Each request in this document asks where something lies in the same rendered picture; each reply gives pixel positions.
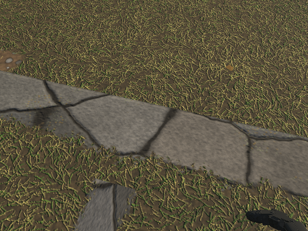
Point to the robot right hand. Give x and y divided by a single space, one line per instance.
275 219

